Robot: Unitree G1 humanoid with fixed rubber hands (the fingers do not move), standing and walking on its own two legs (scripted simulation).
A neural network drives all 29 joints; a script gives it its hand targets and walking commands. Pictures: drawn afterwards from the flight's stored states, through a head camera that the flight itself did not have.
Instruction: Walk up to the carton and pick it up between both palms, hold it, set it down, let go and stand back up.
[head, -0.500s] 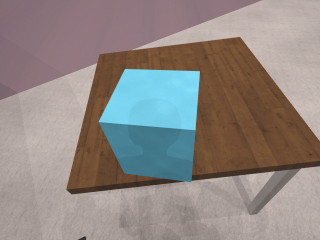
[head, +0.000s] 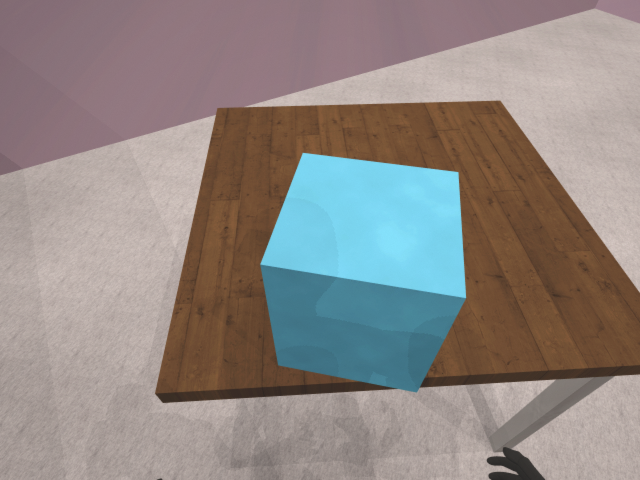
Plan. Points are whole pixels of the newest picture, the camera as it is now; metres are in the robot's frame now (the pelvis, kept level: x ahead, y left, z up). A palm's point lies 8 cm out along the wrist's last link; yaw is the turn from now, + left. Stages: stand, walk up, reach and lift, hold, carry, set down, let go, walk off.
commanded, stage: walk up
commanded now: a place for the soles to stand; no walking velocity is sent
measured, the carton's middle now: (361, 275) +0.40 -0.03 +0.03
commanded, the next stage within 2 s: none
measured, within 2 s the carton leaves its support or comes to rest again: neither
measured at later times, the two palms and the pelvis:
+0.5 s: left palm out of the picture +0.06 +0.25 -0.11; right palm out of the picture +0.05 -0.28 -0.11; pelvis -0.02 -0.02 +0.00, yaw -1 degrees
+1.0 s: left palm out of the picture -0.02 +0.17 -0.12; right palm out of the picture +0.01 -0.32 -0.11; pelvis -0.07 -0.08 +0.00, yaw +4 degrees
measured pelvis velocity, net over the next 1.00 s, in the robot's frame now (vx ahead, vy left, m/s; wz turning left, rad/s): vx -0.07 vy -0.08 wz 0.08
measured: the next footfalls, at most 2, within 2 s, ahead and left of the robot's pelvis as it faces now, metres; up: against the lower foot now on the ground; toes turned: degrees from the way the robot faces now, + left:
left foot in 0.88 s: -0.04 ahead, +0.05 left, +0.00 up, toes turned +6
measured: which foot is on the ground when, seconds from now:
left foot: down 0.00-0.60, up 0.62-0.86, down 0.88-1.00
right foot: down 0.00-1.00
